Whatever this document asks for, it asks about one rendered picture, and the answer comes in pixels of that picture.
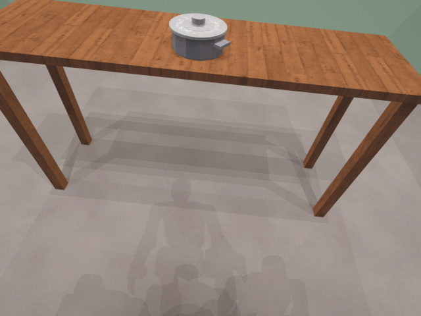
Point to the table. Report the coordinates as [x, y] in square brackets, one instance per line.
[264, 55]

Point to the knob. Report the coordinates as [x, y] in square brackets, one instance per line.
[198, 19]

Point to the lid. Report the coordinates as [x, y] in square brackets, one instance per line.
[213, 28]

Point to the pot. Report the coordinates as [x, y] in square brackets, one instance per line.
[199, 50]

